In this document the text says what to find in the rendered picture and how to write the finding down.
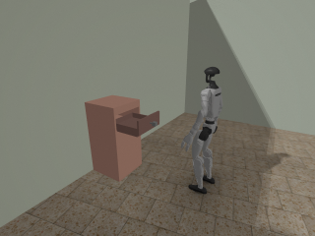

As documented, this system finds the robot left thigh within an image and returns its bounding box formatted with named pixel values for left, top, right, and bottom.
left=191, top=128, right=210, bottom=165

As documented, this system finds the robot right forearm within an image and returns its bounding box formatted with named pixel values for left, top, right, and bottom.
left=214, top=108, right=222, bottom=122

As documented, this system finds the robot left forearm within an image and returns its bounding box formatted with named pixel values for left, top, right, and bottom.
left=189, top=110, right=205, bottom=137

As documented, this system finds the left robot hand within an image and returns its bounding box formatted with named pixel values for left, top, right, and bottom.
left=181, top=134, right=194, bottom=152

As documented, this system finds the robot right upper arm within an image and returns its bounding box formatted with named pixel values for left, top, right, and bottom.
left=219, top=87, right=223, bottom=109

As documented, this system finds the cabinet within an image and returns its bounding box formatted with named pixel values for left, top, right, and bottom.
left=85, top=95, right=142, bottom=182

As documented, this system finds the handle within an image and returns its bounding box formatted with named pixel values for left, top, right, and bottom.
left=150, top=121, right=158, bottom=127

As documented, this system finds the robot left upper arm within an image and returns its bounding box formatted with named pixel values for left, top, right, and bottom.
left=200, top=88, right=211, bottom=118

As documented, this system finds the drawer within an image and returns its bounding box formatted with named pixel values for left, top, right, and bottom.
left=115, top=111, right=159, bottom=138

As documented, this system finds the robot right foot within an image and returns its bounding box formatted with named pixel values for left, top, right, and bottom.
left=202, top=175, right=215, bottom=184

